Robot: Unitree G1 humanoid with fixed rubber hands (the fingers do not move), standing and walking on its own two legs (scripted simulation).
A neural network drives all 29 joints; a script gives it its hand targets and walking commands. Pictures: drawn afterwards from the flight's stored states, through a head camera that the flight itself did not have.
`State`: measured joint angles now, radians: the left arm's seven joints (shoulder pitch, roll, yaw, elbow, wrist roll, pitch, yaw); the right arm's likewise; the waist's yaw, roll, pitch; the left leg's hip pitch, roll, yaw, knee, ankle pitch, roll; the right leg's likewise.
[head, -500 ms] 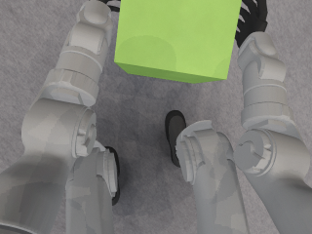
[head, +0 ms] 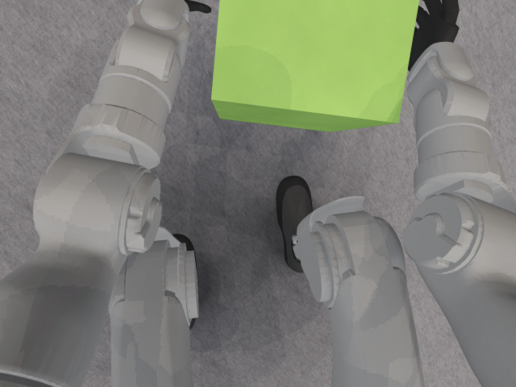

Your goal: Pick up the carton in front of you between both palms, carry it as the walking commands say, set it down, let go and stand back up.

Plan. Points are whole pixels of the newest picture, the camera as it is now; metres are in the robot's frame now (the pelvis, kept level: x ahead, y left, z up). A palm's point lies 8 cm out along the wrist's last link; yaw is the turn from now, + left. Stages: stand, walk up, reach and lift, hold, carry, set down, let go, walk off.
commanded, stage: set down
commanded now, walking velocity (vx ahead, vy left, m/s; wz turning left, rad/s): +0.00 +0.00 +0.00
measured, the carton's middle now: (296, 50) +0.51 -0.13 -0.25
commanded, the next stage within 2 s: let go in 1.62 s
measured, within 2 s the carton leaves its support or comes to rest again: rests again in 0.36 s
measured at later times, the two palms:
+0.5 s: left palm out of the picture +0.57 +0.06 -0.20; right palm (429, 75) +0.45 -0.29 -0.18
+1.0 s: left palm out of the picture +0.60 +0.05 -0.06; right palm out of the picture +0.45 -0.30 -0.06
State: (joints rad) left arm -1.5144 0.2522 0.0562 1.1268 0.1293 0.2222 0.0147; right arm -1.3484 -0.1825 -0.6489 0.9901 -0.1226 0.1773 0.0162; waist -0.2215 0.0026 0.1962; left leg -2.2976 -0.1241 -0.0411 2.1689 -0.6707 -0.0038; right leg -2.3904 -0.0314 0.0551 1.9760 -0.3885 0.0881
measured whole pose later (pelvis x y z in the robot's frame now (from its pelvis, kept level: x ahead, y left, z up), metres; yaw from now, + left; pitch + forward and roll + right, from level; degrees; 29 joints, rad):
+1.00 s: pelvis +0.00 -0.01 +0.06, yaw -1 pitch +44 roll -1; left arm -1.50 0.45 -0.01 1.09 -0.05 0.21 0.02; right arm -1.16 -0.15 -0.38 0.76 0.13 0.14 -0.16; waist -0.22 0.05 0.15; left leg -2.07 -0.06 -0.04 1.96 -0.65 -0.03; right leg -2.20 0.01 0.04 1.78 -0.35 0.05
